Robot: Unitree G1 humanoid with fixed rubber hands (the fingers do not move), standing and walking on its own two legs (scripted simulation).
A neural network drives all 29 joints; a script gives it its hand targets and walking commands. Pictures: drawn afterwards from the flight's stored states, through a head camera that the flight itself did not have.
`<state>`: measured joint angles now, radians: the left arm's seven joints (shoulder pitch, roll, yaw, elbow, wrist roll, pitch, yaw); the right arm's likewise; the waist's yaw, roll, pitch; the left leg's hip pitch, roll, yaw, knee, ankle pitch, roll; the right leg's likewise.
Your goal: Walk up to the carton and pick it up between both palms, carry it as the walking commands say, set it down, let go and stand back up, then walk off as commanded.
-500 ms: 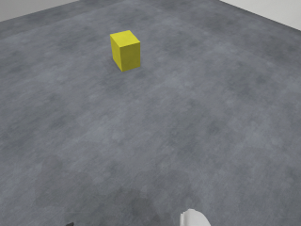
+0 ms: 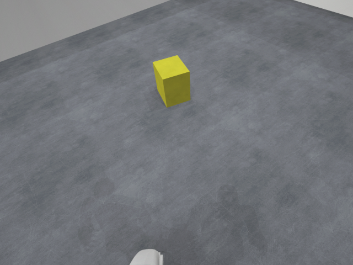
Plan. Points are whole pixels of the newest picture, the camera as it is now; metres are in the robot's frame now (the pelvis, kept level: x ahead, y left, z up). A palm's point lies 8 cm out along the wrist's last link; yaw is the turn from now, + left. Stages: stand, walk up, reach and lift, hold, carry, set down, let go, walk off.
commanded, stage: walk up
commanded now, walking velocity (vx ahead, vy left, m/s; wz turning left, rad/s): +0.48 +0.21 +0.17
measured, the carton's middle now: (172, 81) +1.51 +0.11 -0.63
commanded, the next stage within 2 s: none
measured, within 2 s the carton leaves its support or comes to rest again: neither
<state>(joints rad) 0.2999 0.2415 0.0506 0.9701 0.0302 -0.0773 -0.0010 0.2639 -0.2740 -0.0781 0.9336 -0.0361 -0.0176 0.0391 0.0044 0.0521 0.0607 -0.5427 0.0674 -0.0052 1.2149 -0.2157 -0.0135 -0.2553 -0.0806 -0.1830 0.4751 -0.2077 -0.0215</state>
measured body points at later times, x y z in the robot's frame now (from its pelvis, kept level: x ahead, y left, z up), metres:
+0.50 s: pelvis +0.24 +0.10 +0.01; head +0.26 +0.13 +0.45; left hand +0.28 +0.35 -0.15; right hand +0.28 -0.17 -0.12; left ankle +0.24 +0.20 -0.74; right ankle +0.22 -0.07 -0.65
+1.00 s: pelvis +0.49 +0.05 +0.00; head +0.51 +0.01 +0.45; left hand +0.49 +0.31 -0.12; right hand +0.53 -0.21 -0.16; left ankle +0.44 +0.21 -0.64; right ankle +0.52 -0.05 -0.74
